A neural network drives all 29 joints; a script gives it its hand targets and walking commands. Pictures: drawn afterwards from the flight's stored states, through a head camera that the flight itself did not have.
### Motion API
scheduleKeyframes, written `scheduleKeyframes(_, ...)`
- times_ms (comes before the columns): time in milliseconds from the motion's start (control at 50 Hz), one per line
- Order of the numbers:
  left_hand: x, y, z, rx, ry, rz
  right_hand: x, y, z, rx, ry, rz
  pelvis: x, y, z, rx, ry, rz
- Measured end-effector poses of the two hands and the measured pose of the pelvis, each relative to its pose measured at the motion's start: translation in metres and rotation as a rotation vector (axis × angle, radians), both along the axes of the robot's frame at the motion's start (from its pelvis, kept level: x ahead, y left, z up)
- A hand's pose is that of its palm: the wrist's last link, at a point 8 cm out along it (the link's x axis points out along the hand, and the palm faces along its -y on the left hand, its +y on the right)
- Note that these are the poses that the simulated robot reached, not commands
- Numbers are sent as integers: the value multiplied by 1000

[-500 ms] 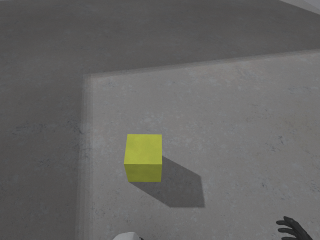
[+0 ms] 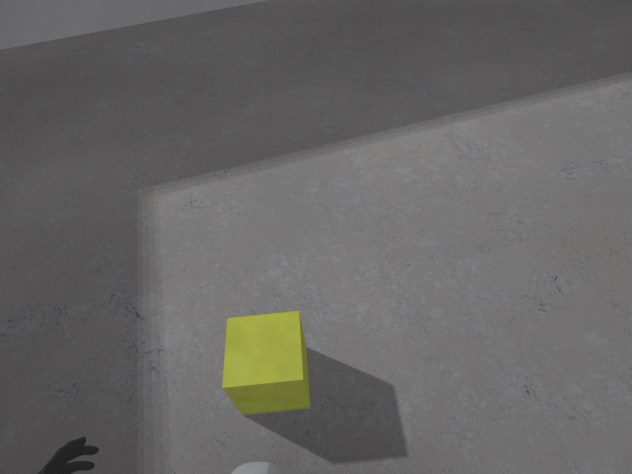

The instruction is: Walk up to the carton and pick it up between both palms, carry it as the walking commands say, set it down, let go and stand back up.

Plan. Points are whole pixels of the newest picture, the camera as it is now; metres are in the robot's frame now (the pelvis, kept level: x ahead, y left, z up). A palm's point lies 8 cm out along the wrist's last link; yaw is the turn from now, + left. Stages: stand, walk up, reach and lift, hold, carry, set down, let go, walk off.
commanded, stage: walk up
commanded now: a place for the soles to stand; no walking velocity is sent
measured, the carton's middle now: (270, 364) +0.50 +0.20 -0.64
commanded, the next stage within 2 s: none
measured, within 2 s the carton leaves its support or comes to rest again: neither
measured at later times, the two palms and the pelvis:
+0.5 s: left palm out of the picture +0.14 +0.33 -0.10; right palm (554, 441) +0.18 -0.29 -0.09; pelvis +0.05 +0.02 +0.00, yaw +0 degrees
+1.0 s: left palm (68, 461) +0.16 +0.34 -0.09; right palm out of the picture +0.14 -0.30 -0.10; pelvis +0.05 +0.03 +0.01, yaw +1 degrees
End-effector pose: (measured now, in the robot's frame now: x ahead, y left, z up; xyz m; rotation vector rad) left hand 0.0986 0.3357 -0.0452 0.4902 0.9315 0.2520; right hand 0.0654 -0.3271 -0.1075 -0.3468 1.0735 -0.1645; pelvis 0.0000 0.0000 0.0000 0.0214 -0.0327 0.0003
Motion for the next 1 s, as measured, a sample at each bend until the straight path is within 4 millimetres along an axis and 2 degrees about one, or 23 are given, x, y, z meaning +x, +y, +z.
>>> scheduleKeyframes(100, -12, 0, -4, 0, 76, 39, 44, 9, 2, 11, 5, 43, 18, -1, 5, 5, 1, 2)
scheduleKeyframes(200, -18, 7, -27, -30, 148, 71, 78, 18, 6, -21, -7, 56, 30, 6, -1, 6, 6, 6)
scheduleKeyframes(260, -7, 12, -48, -59, 145, 81, 90, 22, 5, -63, -22, 65, 37, 15, -12, -14, 9, 23)
scheduleKeyframes(320, 8, 3, -59, -101, 130, 75, 100, 30, 9, -62, -40, 58, 40, 18, -12, -12, -1, 5)
scheduleKeyframes(380, 17, -6, -64, -126, 126, 56, 111, 34, 13, -54, -72, 46, 42, 19, -10, -26, -10, 4)
scheduleKeyframes(440, 26, -6, -61, -124, 120, 42, 117, 38, 16, -40, -91, 31, 45, 20, -7, -26, -14, 4)
scheduleKeyframes(560, 50, 2, -46, -110, 79, 33, 115, 41, 18, -24, -84, 12, 48, 23, 0, -28, -15, 4)
scheduleKeyframes(720, 67, 9, -33, -98, 66, 33, 92, 40, 14, -18, -9, -21, 48, 26, 8, -28, -17, 6)
scheduleKeyframes(880, 65, 3, -38, -119, 115, 37, 70, 37, 12, -22, 76, -44, 49, 25, 12, -28, -11, 8)
scheduleKeyframes(960, 62, 0, -41, -127, 133, 46, 67, 34, 12, -28, 95, -53, 51, 25, 13, -29, -8, 11)
scheduleKeyframes(1000, 57, 9, -40, -96, 120, 77, 72, 30, 11, -30, 101, -35, 49, 28, 10, -40, -12, 24)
